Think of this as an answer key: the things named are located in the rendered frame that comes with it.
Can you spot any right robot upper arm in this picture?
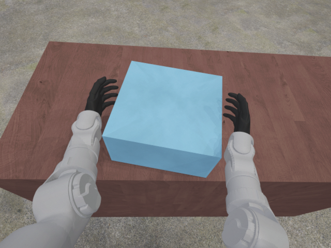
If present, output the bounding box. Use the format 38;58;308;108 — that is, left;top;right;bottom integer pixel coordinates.
221;207;289;248

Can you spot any robot right forearm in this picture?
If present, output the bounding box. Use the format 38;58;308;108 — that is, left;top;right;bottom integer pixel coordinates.
224;132;280;224

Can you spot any robot left forearm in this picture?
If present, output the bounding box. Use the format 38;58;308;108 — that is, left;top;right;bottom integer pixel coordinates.
32;110;102;217

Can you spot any left robot upper arm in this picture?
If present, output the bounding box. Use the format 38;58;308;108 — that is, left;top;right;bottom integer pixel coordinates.
0;172;101;248

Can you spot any pedestal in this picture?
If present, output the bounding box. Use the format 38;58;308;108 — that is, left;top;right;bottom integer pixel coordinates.
0;41;331;217

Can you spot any left robot hand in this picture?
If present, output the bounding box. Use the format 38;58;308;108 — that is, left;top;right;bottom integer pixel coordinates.
85;76;118;117

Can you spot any carton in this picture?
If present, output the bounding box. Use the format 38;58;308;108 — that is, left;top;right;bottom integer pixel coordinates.
102;61;222;178

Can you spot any right robot hand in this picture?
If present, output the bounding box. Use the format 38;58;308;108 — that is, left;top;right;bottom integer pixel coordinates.
223;92;250;135

